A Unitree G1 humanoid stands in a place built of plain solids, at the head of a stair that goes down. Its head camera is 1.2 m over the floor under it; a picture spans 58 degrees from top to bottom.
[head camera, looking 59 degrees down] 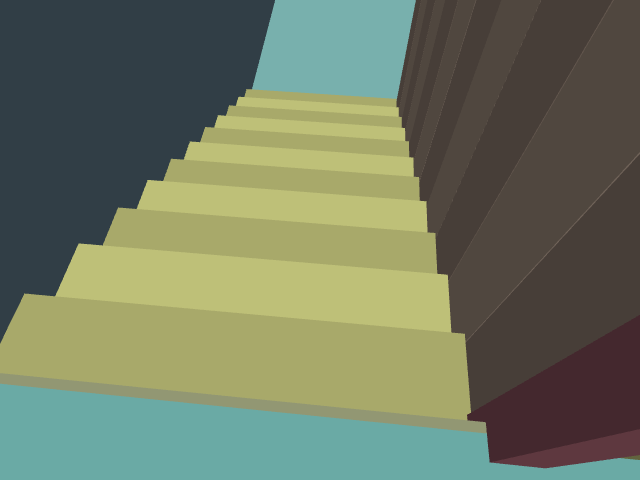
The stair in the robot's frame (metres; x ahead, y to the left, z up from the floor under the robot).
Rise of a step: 0.16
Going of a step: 0.29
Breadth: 1.48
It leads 5 degrees to the right of straight ahead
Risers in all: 12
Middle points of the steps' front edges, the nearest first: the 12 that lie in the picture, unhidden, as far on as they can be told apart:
0.24 0.30 0.00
0.53 0.27 -0.15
0.82 0.24 -0.31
1.11 0.21 -0.46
1.40 0.19 -0.62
1.69 0.16 -0.77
1.98 0.13 -0.93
2.27 0.10 -1.08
2.55 0.07 -1.24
2.84 0.05 -1.39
3.13 0.02 -1.55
3.42 -0.01 -1.70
